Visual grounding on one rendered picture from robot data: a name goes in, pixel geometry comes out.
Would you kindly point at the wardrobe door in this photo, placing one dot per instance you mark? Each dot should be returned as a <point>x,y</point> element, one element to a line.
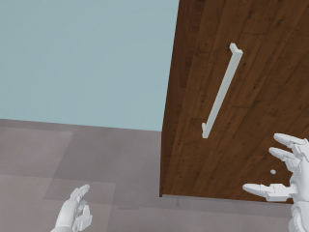
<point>268,94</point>

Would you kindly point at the handle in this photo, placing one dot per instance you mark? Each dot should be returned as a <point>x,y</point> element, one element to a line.
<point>229,74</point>

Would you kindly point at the robot right hand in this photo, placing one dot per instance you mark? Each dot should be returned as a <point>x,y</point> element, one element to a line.
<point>296,162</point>

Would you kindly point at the robot left hand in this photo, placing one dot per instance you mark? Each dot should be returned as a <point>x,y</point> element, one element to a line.
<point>69,214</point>

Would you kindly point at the robot right forearm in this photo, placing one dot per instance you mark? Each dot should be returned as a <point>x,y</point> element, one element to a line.
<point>300,219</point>

